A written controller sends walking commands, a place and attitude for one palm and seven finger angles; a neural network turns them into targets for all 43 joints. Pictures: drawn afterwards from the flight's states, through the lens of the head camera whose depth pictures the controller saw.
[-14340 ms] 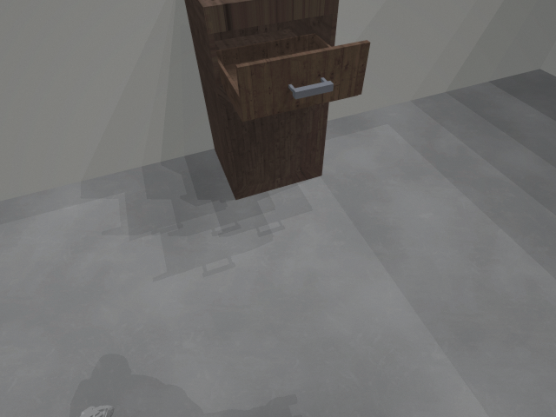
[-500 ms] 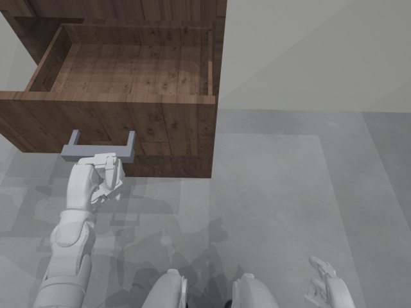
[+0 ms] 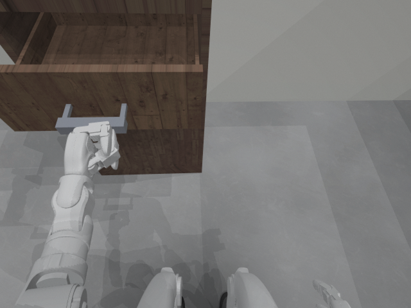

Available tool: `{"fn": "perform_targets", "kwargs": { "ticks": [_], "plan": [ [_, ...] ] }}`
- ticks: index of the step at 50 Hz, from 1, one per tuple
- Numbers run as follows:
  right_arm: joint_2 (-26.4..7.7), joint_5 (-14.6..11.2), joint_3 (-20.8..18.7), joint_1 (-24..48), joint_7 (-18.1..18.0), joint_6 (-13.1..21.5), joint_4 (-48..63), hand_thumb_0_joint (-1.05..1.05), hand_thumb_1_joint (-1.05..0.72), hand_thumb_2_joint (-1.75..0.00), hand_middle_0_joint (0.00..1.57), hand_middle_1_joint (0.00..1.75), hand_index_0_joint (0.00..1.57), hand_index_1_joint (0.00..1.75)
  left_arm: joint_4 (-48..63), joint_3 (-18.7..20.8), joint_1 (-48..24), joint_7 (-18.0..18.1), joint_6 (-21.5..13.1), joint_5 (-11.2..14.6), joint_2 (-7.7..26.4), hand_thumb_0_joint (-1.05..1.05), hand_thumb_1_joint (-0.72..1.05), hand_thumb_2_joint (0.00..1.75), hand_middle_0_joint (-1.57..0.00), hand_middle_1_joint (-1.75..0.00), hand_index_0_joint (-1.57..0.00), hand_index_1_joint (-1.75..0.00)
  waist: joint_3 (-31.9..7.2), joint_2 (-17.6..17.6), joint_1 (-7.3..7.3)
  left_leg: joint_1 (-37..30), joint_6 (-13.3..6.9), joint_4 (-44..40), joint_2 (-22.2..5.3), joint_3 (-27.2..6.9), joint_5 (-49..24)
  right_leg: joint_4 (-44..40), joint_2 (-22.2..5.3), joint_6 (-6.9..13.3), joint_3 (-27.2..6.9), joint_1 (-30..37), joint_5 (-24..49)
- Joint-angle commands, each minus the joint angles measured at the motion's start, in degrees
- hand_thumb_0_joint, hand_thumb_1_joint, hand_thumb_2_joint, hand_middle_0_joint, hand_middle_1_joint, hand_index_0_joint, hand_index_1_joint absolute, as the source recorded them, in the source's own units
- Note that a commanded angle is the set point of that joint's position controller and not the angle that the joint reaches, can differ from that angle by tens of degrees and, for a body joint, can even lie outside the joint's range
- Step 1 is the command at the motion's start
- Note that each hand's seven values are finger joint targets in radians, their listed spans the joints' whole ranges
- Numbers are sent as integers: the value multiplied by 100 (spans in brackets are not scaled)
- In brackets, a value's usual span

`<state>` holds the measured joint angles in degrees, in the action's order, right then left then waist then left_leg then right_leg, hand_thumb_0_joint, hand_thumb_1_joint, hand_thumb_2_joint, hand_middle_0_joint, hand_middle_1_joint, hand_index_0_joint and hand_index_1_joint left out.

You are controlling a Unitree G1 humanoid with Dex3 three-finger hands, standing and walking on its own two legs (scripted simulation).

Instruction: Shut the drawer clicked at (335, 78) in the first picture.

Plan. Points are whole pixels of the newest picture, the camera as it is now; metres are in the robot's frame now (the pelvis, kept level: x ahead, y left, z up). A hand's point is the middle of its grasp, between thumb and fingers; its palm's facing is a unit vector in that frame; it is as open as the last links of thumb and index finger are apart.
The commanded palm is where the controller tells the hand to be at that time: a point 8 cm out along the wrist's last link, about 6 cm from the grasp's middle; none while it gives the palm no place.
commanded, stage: push the drawer shut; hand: left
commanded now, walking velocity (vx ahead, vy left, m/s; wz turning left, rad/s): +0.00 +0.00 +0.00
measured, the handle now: (94, 117) +0.48 +0.23 +0.04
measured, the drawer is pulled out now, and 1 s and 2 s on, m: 0.17 0.06 0.00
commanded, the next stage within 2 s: pull the fist back off the drawer in 1.96 s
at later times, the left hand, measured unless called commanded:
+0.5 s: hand (119, 124) +0.46 +0.18 +0.04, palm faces +0.04 -1.00 -0.03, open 3.2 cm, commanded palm +0.45 +0.23 +0.04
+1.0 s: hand (121, 103) +0.52 +0.19 +0.04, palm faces +0.03 -1.00 -0.03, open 3.2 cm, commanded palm +0.52 +0.23 +0.04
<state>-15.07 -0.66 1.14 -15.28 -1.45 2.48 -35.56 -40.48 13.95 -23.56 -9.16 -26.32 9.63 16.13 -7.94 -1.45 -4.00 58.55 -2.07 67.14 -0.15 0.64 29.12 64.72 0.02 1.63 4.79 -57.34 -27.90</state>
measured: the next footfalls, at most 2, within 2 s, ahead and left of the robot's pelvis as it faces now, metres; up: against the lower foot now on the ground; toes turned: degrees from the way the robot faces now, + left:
none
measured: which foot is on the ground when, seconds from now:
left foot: down 0.00-1.00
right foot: down 0.00-1.00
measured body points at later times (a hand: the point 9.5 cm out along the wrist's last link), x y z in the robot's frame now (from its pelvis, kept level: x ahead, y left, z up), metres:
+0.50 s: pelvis +0.00 +0.00 -0.01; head +0.13 +0.02 +0.43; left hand +0.46 +0.23 +0.04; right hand +0.06 -0.26 -0.12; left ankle +0.02 +0.09 -0.64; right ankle +0.03 -0.11 -0.64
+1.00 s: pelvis +0.00 +0.00 -0.01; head +0.16 +0.02 +0.41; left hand +0.51 +0.24 +0.04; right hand +0.01 -0.27 -0.12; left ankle +0.02 +0.09 -0.64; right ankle +0.03 -0.11 -0.64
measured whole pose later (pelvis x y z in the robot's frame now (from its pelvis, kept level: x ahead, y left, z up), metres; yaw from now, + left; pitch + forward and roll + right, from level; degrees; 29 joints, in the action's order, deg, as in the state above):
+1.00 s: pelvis +0.00 +0.00 -0.01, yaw -2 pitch +26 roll -4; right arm -15.7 1.4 2.7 -19.5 0.3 -2.7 -36.2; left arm -67.5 24.1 -51.1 -11.8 -27.4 4.1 28.6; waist -7.0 -2.2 -10.2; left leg 66.8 -2.3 70.7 -1.6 0.0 30.1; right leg 66.2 1.5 1.6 5.4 -64.9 -27.5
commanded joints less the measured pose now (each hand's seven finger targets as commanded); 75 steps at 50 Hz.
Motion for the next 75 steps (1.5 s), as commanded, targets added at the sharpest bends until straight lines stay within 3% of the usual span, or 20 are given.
{"fn": "perform_targets", "kwargs": {
  "ticks": [1,7,8,11,13,15,18,21,27,30,35,40,42,47,64,66,69,71,74,75],
  "plan": [
    [-889,19,-329,-392,-30,112,487,0,-90,-90,20,30,20,30,957,317,-2444,138,-429,50,1163,0,90,90,-140,-160,-140,-160,-2269,-145,-211,-1525,95,-892,-37,-376,-1396,-860,97,-25,-374,1092,1124],
    [-885,42,-304,-507,-17,14,427,0,-90,-90,20,30,20,30,411,451,-2935,96,-496,-7,1308,0,90,90,-140,-160,-140,-160,-2285,-147,-264,-1371,68,-840,-17,-342,-1291,-869,106,-32,-410,1094,1074],
    [-918,54,-303,-543,-23,3,418,0,-90,-90,20,30,20,30,388,558,-3096,85,-519,-24,1505,0,90,90,-140,-160,-140,-160,-2296,-225,-262,-1408,67,-827,-24,-368,-1340,-825,123,-11,-392,1063,1103],
    [-908,63,-306,-606,4,-49,386,0,-90,-90,20,30,20,30,185,448,-3356,56,-551,-45,1340,0,90,90,-140,-160,-140,-160,-2416,-331,-318,-1614,93,-829,-38,-406,-1466,-810,127,-16,-356,890,1125],
    [-949,86,-317,-674,10,-73,389,0,-90,-90,20,30,20,30,202,601,-3441,61,-607,-58,1562,0,90,90,-140,-160,-140,-160,-2586,-403,-277,-1717,100,-798,-49,-436,-1646,-739,148,5,-340,905,1242],
    [-922,84,-316,-712,32,-108,348,0,-90,-90,20,30,20,30,-60,493,-3528,51,-582,-58,1366,0,90,90,-140,-160,-140,-160,-2516,-259,-382,-1654,79,-775,-49,-406,-1609,-796,151,-27,-344,878,1254],
    [-950,113,-307,-788,29,-138,316,0,-90,-90,20,30,20,30,-230,720,-3903,32,-650,-105,1732,0,90,90,-140,-160,-140,-160,-2506,-275,-389,-1466,55,-733,-44,-422,-1538,-740,165,-20,-382,911,1220],
    [-940,119,-317,-841,60,-185,287,0,-90,-90,20,30,20,30,-372,607,-4092,-5,-664,-138,1583,0,90,90,-140,-160,-140,-160,-2647,-383,-455,-1701,69,-719,-68,-453,-1661,-741,170,-25,-352,745,1242],
    [-970,147,-285,-965,74,-271,271,0,-90,-90,20,30,20,30,-714,918,-4329,-40,-645,-188,2043,0,90,90,-140,-160,-140,-160,-2652,-290,-483,-1302,22,-627,-53,-389,-1616,-733,181,-42,-432,977,1347],
    [-993,162,-287,-1025,91,-320,252,0,-90,-90,20,30,20,30,-746,908,-4529,-70,-657,-222,2086,0,90,90,-140,-160,-140,-160,-2795,-600,-512,-1621,60,-615,-82,-457,-1807,-687,208,-22,-384,722,1363],
    [-1003,191,-296,-1149,117,-369,223,0,-90,-90,20,30,20,30,-850,982,-4768,-56,-647,-242,2171,0,90,90,-140,-160,-140,-160,-2906,-546,-585,-1594,28,-536,-91,-441,-1942,-701,227,-43,-405,782,1510],
    [-1046,185,-232,-1216,102,-434,221,0,-90,-90,20,30,20,30,-1173,1188,-5054,-115,-561,-309,2613,0,90,90,-140,-160,-140,-160,-2633,-454,-672,-1118,-16,-495,-89,-408,-1631,-727,244,-53,-461,836,1341],
    [-1057,201,-230,-1272,101,-440,212,0,-90,-90,20,30,20,30,-1132,1290,-5149,-135,-560,-346,2789,0,90,90,-140,-160,-140,-160,-2854,-625,-643,-1245,0,-462,-100,-440,-1773,-675,250,-37,-448,834,1422],
    [-1091,218,-208,-1368,122,-463,163,0,-90,-90,20,30,20,30,-1422,1108,-5522,-161,-458,-371,2664,0,90,90,-140,-160,-140,-160,-2743,-753,-850,-1320,-5,-401,-135,-507,-1764,-684,277,-47,-398,446,1280],
    [-1243,344,-92,-1796,162,-564,93,0,-90,-90,20,30,20,30,-1826,1387,-6790,-53,-143,-788,3640,0,90,90,-140,-160,-140,-160,-3159,-1247,-1156,-1276,-27,-141,-215,-695,-2067,-500,319,-37,-302,30,1281],
    [-1227,358,-95,-1859,178,-574,55,0,-90,-90,20,30,20,30,-1940,1260,-6882,-46,-88,-823,3471,0,90,90,-140,-160,-140,-160,-3103,-1314,-1222,-1385,-10,-128,-235,-741,-2151,-502,326,-34,-257,-156,1278],
    [-1278,387,-78,-1969,194,-608,39,0,-90,-90,20,30,20,30,-1972,1348,-7082,-11,-47,-905,3692,0,90,90,-140,-160,-140,-160,-3176,-1376,-1264,-1513,16,-129,-266,-834,-2248,-454,335,-24,-203,-311,1256],
    [-1245,405,-69,-2002,227,-618,19,0,-90,-90,20,30,20,30,-2027,1174,-7193,-7,16,-937,3485,0,90,90,-140,-160,-140,-160,-3185,-1493,-1327,-1541,12,-94,-259,-831,-2282,-467,347,-20,-200,-378,1275],
    [-1284,415,-71,-2108,211,-642,-23,0,-90,-90,20,30,20,30,-1921,1288,-7566,37,21,-977,3701,0,90,90,-140,-160,-140,-160,-3224,-1461,-1423,-1608,12,-64,-289,-896,-2306,-455,357,-35,-176,-527,1252],
    [-1261,410,-68,-2093,217,-637,-51,0,-90,-90,20,30,20,30,-1968,1089,-7690,42,52,-995,3490,0,90,90,-140,-160,-140,-160,-3109,-1596,-1492,-1631,24,-80,-279,-912,-2217,-478,349,-29,-168,-673,1176]
  ]
}}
